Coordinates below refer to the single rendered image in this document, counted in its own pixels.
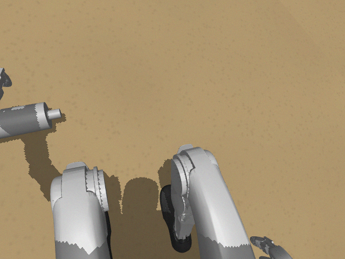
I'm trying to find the left robot hand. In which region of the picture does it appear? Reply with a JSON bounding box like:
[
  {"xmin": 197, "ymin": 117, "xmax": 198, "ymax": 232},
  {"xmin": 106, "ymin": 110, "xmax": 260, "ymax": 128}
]
[{"xmin": 0, "ymin": 68, "xmax": 12, "ymax": 100}]

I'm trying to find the right robot hand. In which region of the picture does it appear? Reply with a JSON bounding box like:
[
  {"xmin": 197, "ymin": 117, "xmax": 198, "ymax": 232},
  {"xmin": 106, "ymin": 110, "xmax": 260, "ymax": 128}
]
[{"xmin": 250, "ymin": 236, "xmax": 292, "ymax": 259}]

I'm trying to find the right robot foot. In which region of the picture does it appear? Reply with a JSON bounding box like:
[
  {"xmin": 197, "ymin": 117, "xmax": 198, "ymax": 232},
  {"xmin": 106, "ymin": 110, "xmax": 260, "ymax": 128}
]
[{"xmin": 160, "ymin": 185, "xmax": 192, "ymax": 253}]

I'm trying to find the bottle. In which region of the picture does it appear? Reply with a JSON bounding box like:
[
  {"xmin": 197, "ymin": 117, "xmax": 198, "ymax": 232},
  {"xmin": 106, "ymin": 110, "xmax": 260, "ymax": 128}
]
[{"xmin": 0, "ymin": 102, "xmax": 62, "ymax": 139}]

